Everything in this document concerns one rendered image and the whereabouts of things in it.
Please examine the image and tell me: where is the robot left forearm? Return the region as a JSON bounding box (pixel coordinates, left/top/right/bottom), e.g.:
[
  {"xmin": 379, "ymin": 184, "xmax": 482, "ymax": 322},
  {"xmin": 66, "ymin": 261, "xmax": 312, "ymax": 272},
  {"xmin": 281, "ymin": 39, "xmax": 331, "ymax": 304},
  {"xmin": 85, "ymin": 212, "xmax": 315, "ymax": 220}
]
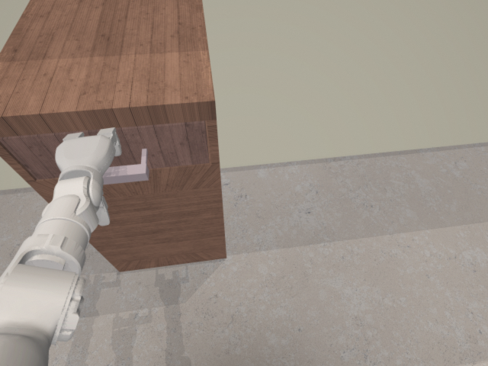
[{"xmin": 0, "ymin": 165, "xmax": 104, "ymax": 292}]

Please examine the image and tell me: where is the left robot hand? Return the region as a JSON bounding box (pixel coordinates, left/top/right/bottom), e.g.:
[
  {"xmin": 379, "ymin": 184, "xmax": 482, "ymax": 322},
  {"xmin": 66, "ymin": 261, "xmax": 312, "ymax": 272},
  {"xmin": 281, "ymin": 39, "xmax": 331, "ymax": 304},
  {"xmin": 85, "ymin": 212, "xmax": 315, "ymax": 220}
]
[{"xmin": 55, "ymin": 127, "xmax": 122, "ymax": 226}]

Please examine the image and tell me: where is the robot left upper arm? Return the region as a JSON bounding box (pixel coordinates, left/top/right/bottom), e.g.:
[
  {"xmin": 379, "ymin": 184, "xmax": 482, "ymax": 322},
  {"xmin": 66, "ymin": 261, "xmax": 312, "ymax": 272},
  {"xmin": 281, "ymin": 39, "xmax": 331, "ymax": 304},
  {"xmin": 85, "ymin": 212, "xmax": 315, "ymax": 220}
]
[{"xmin": 0, "ymin": 264, "xmax": 86, "ymax": 366}]

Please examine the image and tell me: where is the handle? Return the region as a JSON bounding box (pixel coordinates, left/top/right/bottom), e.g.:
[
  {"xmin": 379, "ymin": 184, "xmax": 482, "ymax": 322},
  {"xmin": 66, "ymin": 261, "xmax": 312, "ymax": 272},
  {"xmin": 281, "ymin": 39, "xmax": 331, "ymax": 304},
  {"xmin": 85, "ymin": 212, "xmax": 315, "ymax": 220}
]
[{"xmin": 103, "ymin": 149, "xmax": 149, "ymax": 185}]

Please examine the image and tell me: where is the drawer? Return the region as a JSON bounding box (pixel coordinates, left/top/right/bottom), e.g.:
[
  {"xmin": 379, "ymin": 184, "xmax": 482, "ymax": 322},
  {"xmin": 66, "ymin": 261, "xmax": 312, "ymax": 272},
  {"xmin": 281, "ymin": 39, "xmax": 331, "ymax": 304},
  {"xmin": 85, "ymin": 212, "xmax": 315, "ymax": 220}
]
[{"xmin": 0, "ymin": 120, "xmax": 209, "ymax": 180}]

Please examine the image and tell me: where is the cabinet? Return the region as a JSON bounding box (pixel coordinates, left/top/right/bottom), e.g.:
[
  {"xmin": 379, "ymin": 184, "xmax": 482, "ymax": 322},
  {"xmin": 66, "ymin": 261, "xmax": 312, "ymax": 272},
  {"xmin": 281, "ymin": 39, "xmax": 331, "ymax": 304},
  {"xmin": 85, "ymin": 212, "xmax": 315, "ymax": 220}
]
[{"xmin": 0, "ymin": 0, "xmax": 226, "ymax": 272}]

